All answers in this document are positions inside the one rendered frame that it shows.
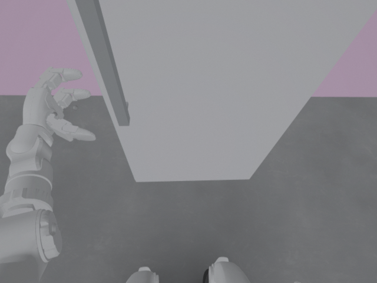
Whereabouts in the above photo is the left robot upper arm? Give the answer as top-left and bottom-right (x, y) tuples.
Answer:
(0, 209), (62, 283)

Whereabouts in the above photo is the left robot hand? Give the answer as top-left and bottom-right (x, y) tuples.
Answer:
(23, 67), (96, 142)

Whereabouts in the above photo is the robot thigh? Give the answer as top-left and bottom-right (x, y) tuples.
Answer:
(126, 271), (159, 283)
(209, 261), (250, 283)

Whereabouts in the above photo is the robot right thigh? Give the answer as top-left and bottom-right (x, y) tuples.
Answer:
(209, 261), (250, 283)

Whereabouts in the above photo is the robot left forearm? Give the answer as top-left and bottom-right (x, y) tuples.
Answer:
(0, 124), (54, 218)

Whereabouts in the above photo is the fridge door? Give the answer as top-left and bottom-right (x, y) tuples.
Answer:
(67, 0), (377, 182)

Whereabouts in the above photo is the handle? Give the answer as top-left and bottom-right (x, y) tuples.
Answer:
(75, 0), (130, 126)

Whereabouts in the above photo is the robot left thigh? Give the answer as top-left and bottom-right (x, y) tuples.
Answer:
(126, 271), (159, 283)

